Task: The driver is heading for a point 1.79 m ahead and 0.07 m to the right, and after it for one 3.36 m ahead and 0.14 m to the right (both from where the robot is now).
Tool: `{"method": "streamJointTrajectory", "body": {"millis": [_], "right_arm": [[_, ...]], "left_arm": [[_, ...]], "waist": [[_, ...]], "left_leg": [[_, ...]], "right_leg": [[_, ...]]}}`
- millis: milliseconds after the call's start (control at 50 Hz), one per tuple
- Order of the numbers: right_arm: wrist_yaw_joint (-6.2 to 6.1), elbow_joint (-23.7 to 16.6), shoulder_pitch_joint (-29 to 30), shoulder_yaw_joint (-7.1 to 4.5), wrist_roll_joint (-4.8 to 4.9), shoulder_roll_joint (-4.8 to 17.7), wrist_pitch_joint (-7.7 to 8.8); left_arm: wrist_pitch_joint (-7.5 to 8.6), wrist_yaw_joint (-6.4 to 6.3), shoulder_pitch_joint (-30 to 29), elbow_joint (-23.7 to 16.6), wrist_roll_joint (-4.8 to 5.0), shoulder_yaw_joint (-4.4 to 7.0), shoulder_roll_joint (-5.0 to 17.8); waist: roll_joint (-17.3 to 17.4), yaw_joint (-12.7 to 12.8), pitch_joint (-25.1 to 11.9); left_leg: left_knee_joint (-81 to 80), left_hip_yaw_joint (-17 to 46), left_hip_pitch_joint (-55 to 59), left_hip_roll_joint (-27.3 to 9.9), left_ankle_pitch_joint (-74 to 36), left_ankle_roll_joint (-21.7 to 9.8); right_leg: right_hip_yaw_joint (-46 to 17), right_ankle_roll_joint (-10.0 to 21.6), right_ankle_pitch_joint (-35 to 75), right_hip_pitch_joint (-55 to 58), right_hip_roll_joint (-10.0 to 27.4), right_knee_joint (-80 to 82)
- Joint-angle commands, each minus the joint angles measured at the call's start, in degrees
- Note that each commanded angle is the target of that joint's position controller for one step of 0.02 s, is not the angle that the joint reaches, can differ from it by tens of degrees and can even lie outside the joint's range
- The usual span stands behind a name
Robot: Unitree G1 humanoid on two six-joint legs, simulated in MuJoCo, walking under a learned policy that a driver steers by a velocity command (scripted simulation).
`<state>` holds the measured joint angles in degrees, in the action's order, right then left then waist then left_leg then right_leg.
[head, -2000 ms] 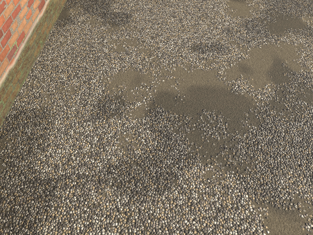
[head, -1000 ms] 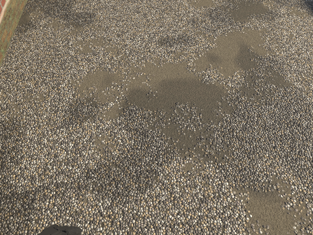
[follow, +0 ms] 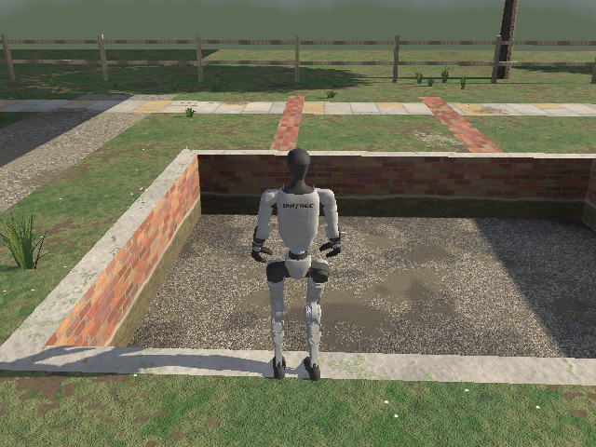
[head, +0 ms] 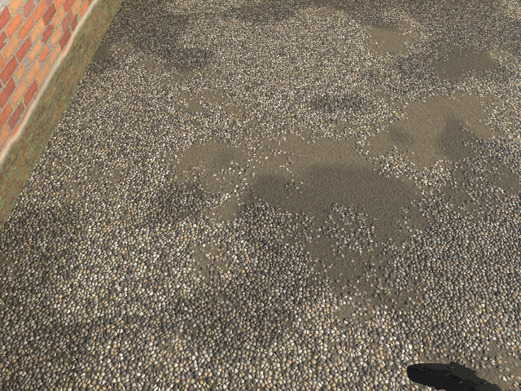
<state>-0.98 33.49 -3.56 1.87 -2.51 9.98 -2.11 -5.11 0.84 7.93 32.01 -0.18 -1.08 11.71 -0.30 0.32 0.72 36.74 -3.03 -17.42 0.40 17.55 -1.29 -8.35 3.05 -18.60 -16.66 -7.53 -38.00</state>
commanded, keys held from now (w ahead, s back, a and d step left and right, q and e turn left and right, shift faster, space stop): w+e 0.38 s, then w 0.62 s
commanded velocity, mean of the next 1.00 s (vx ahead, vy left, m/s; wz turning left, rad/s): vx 0.50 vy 0.00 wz -0.34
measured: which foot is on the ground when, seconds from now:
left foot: down 0.00-1.00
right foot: down 0.00-1.00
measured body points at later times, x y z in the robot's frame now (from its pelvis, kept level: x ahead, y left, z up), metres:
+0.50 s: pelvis +0.01 +0.01 -0.01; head +0.00 +0.00 +0.44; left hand +0.25 +0.20 -0.07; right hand +0.16 -0.24 -0.09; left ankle +0.02 +0.11 -0.72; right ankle +0.01 -0.08 -0.72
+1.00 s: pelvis +0.01 +0.03 +0.00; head -0.01 +0.02 +0.45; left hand +0.23 +0.19 -0.08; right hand +0.14 -0.21 -0.09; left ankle +0.02 +0.10 -0.72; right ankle +0.01 -0.08 -0.72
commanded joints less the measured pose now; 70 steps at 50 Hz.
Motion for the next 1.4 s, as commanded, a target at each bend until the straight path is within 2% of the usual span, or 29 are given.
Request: {"method": "streamJointTrajectory", "body": {"millis": [20, 60, 100, 160, 200, 260, 280, 320, 340, 360, 380, 400, 420, 440, 480, 520, 560, 640, 680, 760, 980, 1260, 1400], "right_arm": [[-0.45, -5.37, 3.86, -1.66, 0.48, 6.66, 1.22], [-0.62, -5.76, 4.58, -1.78, 0.63, 6.69, 1.24], [-0.55, -6.14, 4.69, -1.80, 0.57, 6.08, 1.33], [-0.08, -6.76, 4.08, -1.87, 0.53, 5.09, 1.44], [0.02, -6.88, 3.78, -2.11, 0.37, 5.34, 1.49], [0.36, -6.92, 2.60, -2.50, 0.18, 5.01, 1.38], [0.64, -6.50, 1.04, -2.53, -0.31, 5.51, 1.66], [0.78, -6.30, 0.31, -2.82, -0.23, 5.68, 1.74], [0.18, -5.07, -1.03, -3.43, 0.22, 6.67, 1.69], [-0.09, -4.80, -1.53, -3.60, 0.33, 7.05, 1.57], [-0.25, -4.70, -2.01, -3.65, 0.46, 6.99, 1.50], [-0.34, -4.49, -2.56, -3.51, 0.65, 6.65, 1.51], [-0.30, -4.52, -1.99, -3.36, 0.59, 6.70, 1.29], [-0.17, -4.88, 0.37, -3.26, 0.64, 6.58, 0.96], [0.25, -6.18, 3.15, -2.67, 0.75, 5.21, 0.36], [0.63, -6.68, 3.35, -2.12, 0.76, 3.98, 0.12], [0.78, -6.28, 1.56, -1.90, 0.71, 3.48, 0.49], [0.55, -5.13, -0.50, -1.83, 0.03, 3.49, 1.42], [0.56, -4.82, -0.89, -1.82, 0.16, 3.28, 1.29], [0.51, -4.89, -0.49, -1.75, 0.66, 3.64, 0.81], [0.46, -5.10, -1.47, -1.52, 0.80, 3.48, 0.50], [0.57, -5.48, -2.20, -1.26, 0.88, 3.89, 0.33], [0.63, -5.67, -2.66, -1.13, 0.94, 3.80, 0.36]], "left_arm": [[1.19, -0.18, -4.50, -6.00, -0.64, 1.31, 3.83], [1.26, -0.14, -4.17, -5.48, -0.63, 1.45, 3.97], [1.18, -0.21, -4.08, -4.94, -0.19, 1.54, 4.05], [0.79, -0.49, -5.30, -5.10, 0.50, 1.88, 5.67], [0.39, -0.56, -5.85, -5.48, 0.75, 2.11, 6.66], [0.42, -1.00, -6.88, -5.37, 0.79, 1.98, 6.61], [0.47, -1.07, -7.46, -5.63, 0.90, 1.97, 6.61], [0.70, -1.15, -7.04, -5.43, 1.15, 1.89, 6.01], [0.40, -1.44, -7.40, -5.40, 1.19, 1.83, 4.84], [0.32, -1.63, -6.86, -5.11, 1.20, 1.85, 4.60], [0.26, -1.64, -7.67, -4.98, 1.00, 1.83, 4.32], [0.15, -1.46, -9.04, -5.08, 0.12, 1.57, 3.68], [0.17, -1.22, -8.40, -5.05, 0.24, 1.55, 3.58], [0.25, -0.95, -6.68, -4.65, 0.81, 1.43, 3.45], [0.38, -0.77, -5.47, -3.81, 1.04, 1.21, 4.45], [0.13, -0.91, -5.38, -3.70, 0.95, 0.98, 5.59], [-0.12, -1.22, -6.52, -3.91, 0.62, 0.67, 5.69], [0.34, -1.43, -7.44, -3.57, 0.51, -0.10, 3.49], [0.86, -1.36, -7.22, -3.16, 0.40, -0.30, 2.74], [1.17, -1.15, -7.13, -2.83, 0.09, -0.57, 1.83], [1.58, -1.44, -7.08, -2.03, -0.03, -0.83, 1.38], [1.42, -1.82, -7.13, -1.35, -0.23, -0.80, 1.60], [1.28, -1.96, -7.39, -0.96, -0.30, -0.82, 1.63]], "waist": [[8.37, 0.37, -3.20], [6.00, 1.33, -3.00], [2.76, 1.60, -3.57], [-4.08, 0.93, -3.61], [-5.60, 0.95, -3.14], [-3.95, 0.69, -5.78], [-2.09, 0.42, -7.02], [0.78, 0.36, -8.52], [3.35, 0.54, -9.91], [4.57, 0.55, -10.06], [4.75, -0.23, -9.14], [4.52, -1.17, -8.10], [3.57, -0.12, -7.71], [2.96, 1.89, -7.07], [-1.09, 2.80, -5.10], [-4.73, 2.60, -3.72], [-6.00, 1.40, -3.15], [-2.21, 0.48, -4.90], [-0.70, 0.32, -5.65], [1.40, 0.68, -4.20], [-0.17, 0.35, -3.16], [1.08, 0.38, -3.14], [0.64, 0.25, -3.46]], "left_leg": [[-11.08, 10.91, 9.43, -9.53, 0.22, -2.26], [-10.32, 8.73, 8.52, -9.30, -0.86, -2.16], [-7.68, 4.56, 8.70, -7.19, -2.03, -0.89], [-1.70, -1.31, 10.37, -2.45, -2.63, 1.55], [0.27, -2.18, 11.34, -0.54, -2.92, 1.98], [0.39, -1.62, 15.72, -1.52, -6.79, 1.49], [0.24, -1.20, 17.88, -3.09, -7.82, 1.01], [-0.35, -0.38, 20.98, -6.48, -13.15, -0.12], [-0.86, 0.49, 23.81, -9.67, -18.70, -0.62], [-1.41, 0.67, 24.44, -12.32, -22.24, -1.73], [-1.82, 0.83, 22.87, -14.01, -24.02, -2.64], [-2.13, 1.11, 18.96, -14.73, -23.04, -3.14], [-2.26, -0.54, 16.50, -13.55, -18.52, -2.71], [-1.60, -2.38, 15.23, -11.73, -11.85, -1.87], [0.61, -5.81, 10.99, -6.08, 0.29, 0.37], [3.59, -6.31, 9.97, -1.94, 5.64, 1.81], [3.38, -5.32, 10.85, -0.87, 6.72, 2.14], [-0.48, -3.44, 16.54, -3.85, 1.47, 1.23], [-2.18, -2.85, 17.41, -5.46, 0.90, 0.75], [-5.05, -2.49, 14.68, -7.21, 2.90, 0.09], [-5.73, -2.74, 13.00, -7.12, 4.10, -0.30], [-6.28, -2.52, 12.08, -7.95, 0.63, -0.99], [-5.95, -2.76, 11.93, -7.89, -0.91, -1.05]], "right_leg": [[-0.61, -0.57, 0.50, -9.79, 2.32, 1.53], [-0.39, -0.32, 2.29, -8.42, 2.48, 1.39], [-1.96, 0.58, 4.59, -7.23, 2.80, 2.41], [-9.16, 2.65, 8.89, -9.12, 4.49, 6.65], [-13.40, 3.48, 12.38, -10.88, 5.08, 8.06], [-14.11, 2.94, 17.58, -12.26, 4.59, 6.57], [-13.68, 3.16, 16.63, -13.43, 4.82, 5.21], [-10.93, 2.42, 14.63, -15.32, 4.01, 2.38], [-7.85, 2.65, 13.91, -16.16, 3.90, -0.23], [-5.15, 2.30, 10.34, -17.15, 3.56, -2.09], [-3.02, 2.26, 6.88, -17.01, 3.51, -3.36], [-0.92, 2.37, 4.96, -14.25, 3.88, -3.28], [-0.59, 2.44, 6.64, -12.92, 4.16, -2.87], [-1.57, 2.63, 9.48, -12.86, 4.46, -1.00], [-6.13, 3.54, 16.05, -11.57, 5.15, 3.23], [-13.28, 4.93, 17.16, -13.53, 6.73, 7.26], [-16.00, 5.26, 14.63, -14.88, 7.10, 9.91], [-12.71, 3.74, 10.93, -15.49, 6.09, 10.21], [-9.88, 3.13, 10.17, -14.65, 5.29, 8.87], [-6.46, 2.08, 8.49, -13.17, 4.37, 7.03], [-5.48, 1.62, 9.34, -12.01, 4.56, 6.72], [-3.24, 0.77, 9.65, -10.36, 4.29, 4.75], [-2.79, 0.69, 10.37, -9.47, 4.34, 4.42]]}}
